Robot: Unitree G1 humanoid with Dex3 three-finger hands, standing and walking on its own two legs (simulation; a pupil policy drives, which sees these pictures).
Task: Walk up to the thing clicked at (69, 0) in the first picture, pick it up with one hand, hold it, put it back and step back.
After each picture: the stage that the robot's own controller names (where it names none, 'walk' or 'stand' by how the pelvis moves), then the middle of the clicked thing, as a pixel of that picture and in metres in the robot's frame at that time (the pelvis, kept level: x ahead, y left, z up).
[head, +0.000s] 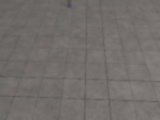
stand; (69, 3) +2.35 +0.16 -0.72
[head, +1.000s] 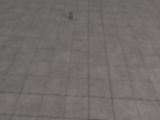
walk; (71, 16) +2.23 +0.08 -0.71
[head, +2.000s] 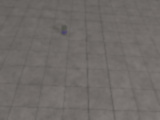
walk; (64, 30) +1.58 +0.09 -0.72
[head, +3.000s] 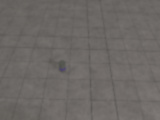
walk; (62, 66) +1.03 +0.15 -0.72
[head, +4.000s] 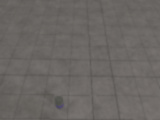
walk; (59, 102) +0.64 +0.16 -0.72
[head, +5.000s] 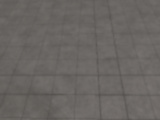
walk; out of the picture +0.42 +0.18 -0.70
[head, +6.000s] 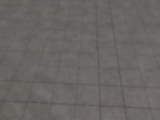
stand; out of the picture +0.36 +0.15 -0.72
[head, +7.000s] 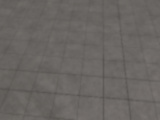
stand; out of the picture +0.38 +0.13 -0.72
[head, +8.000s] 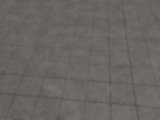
stand; out of the picture +0.36 +0.09 -0.72
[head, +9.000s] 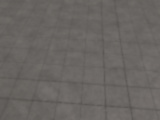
stand; out of the picture +0.35 +0.10 -0.72
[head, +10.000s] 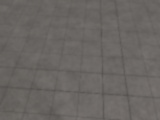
stand; out of the picture +0.39 +0.11 -0.71
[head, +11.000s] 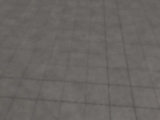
stand; out of the picture +0.38 +0.07 -0.72
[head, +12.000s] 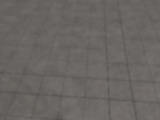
stand; out of the picture +0.41 +0.08 -0.72
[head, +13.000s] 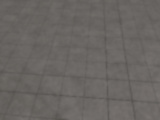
stand; out of the picture +0.41 +0.09 -0.72
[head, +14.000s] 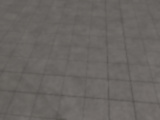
stand; out of the picture +0.40 +0.09 -0.72
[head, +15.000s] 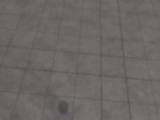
go down; (63, 108) +0.44 +0.09 -0.65
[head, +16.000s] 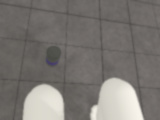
go down; (53, 56) +0.51 +0.08 -0.30
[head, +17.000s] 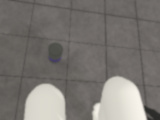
close in; (55, 53) +0.51 +0.07 -0.31
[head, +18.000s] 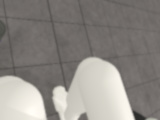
close in; out of the picture +0.52 +0.12 -0.23
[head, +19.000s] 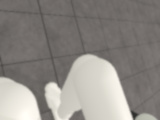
close; out of the picture +0.51 +0.14 -0.24
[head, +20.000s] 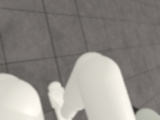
lift; out of the picture +0.51 +0.12 -0.22
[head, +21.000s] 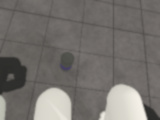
lift; (66, 62) +0.52 +0.06 -0.34
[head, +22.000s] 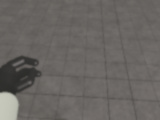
close; out of the picture +0.43 +0.06 -0.67
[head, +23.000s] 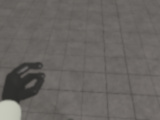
close; out of the picture +0.43 +0.08 -0.68
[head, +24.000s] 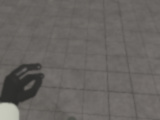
stand; out of the picture +0.43 +0.07 -0.68
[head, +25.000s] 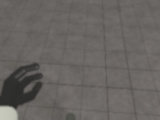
stand; out of the picture +0.43 +0.07 -0.67
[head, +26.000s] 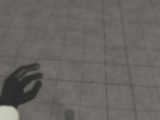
stand; (69, 116) +0.44 +0.07 -0.66
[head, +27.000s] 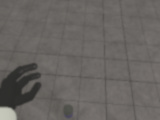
stand; (68, 111) +0.44 +0.07 -0.65
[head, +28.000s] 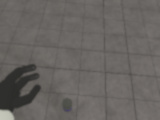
stand; (67, 105) +0.44 +0.06 -0.62
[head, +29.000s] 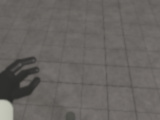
stand; (70, 118) +0.43 +0.06 -0.66
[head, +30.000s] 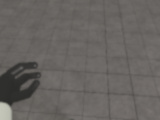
stand; out of the picture +0.42 +0.07 -0.68
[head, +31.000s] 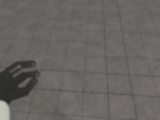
stand; out of the picture +0.42 +0.07 -0.68
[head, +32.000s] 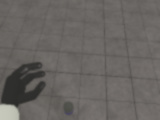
stand; (68, 108) +0.44 +0.07 -0.63
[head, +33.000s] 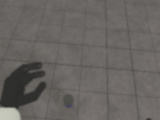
stand; (68, 101) +0.45 +0.06 -0.60
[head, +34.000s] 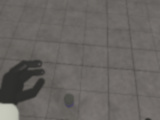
close; (69, 100) +0.45 +0.06 -0.59
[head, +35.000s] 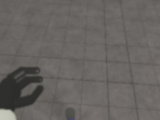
hold; (70, 114) +0.44 +0.07 -0.64
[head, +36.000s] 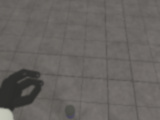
hold; (70, 112) +0.43 +0.07 -0.64
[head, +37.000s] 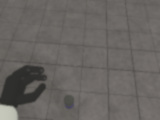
hold; (69, 102) +0.45 +0.07 -0.60
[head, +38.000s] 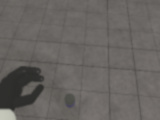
close; (69, 101) +0.45 +0.07 -0.59
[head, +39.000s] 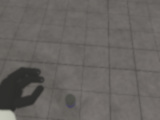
close; (70, 101) +0.45 +0.07 -0.59
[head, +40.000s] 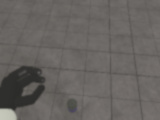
hold; (72, 105) +0.45 +0.06 -0.61
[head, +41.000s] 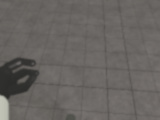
hold; out of the picture +0.43 +0.07 -0.67
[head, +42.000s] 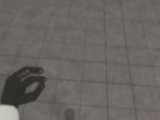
close; (69, 115) +0.44 +0.07 -0.66
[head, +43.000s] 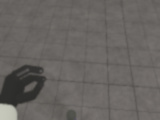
close; (71, 116) +0.43 +0.07 -0.65
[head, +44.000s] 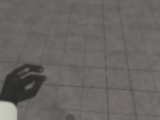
close; out of the picture +0.43 +0.07 -0.67
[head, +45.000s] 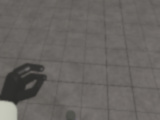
close; (70, 117) +0.43 +0.07 -0.66
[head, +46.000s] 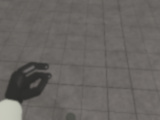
close; out of the picture +0.44 +0.07 -0.67
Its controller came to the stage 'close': yes
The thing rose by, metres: 0.00
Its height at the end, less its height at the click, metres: +0.00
